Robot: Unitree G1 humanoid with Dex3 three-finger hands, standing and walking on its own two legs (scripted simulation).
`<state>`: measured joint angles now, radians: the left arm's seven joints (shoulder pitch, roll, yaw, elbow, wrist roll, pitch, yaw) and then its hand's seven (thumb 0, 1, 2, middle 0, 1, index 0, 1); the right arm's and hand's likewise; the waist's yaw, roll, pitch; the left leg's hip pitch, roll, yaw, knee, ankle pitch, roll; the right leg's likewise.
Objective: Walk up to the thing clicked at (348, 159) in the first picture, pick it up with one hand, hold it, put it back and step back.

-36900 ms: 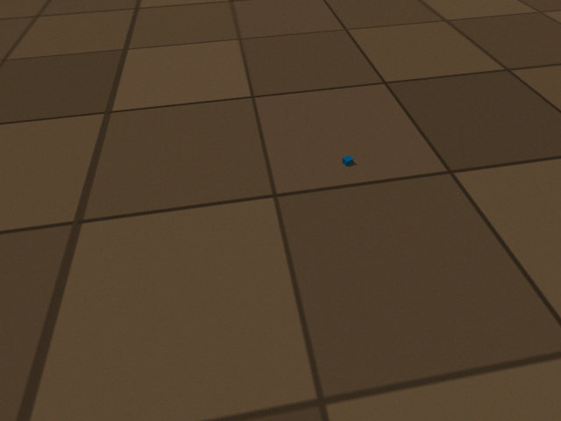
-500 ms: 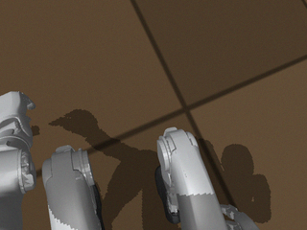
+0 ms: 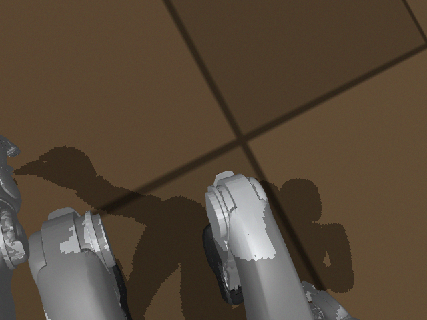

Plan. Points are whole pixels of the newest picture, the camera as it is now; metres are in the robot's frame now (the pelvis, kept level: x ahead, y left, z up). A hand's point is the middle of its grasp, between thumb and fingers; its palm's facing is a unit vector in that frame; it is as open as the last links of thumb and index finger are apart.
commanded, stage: rest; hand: left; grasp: from above
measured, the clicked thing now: out of the picture +0.39 +0.37 -0.28
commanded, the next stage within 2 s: open in 1.04 s
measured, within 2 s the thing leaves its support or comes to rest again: neither
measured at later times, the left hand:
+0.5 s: hand (8, 174) +0.41 +0.31 -0.24, palm faces -0.36 -0.27 -0.89, open 3.8 cm
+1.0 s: hand (9, 172) +0.41 +0.32 -0.25, palm faces -0.35 -0.26 -0.90, open 3.9 cm
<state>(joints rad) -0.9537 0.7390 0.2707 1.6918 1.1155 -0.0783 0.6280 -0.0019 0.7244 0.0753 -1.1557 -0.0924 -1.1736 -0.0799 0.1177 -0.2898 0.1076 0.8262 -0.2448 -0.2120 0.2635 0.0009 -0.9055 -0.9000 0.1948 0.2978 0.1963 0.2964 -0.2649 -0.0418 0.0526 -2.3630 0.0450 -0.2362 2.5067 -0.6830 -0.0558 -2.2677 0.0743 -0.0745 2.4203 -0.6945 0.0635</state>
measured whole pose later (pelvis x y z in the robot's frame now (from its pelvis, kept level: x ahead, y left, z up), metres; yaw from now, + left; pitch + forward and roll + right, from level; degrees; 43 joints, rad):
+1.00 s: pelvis -0.01 +0.01 -0.01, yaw -4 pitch +25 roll -14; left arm -0.99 0.88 0.22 1.85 1.11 -0.10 0.76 0.00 0.86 0.00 -1.22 -0.06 -1.26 -0.03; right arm 0.08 -0.33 0.24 0.81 -0.30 -0.37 0.38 0.00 -0.91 -0.90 0.19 0.30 0.20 0.30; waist -0.33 -0.12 0.15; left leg -2.35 0.04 -0.31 2.58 -0.70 -0.03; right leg -2.20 0.09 -0.13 2.42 -0.69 0.08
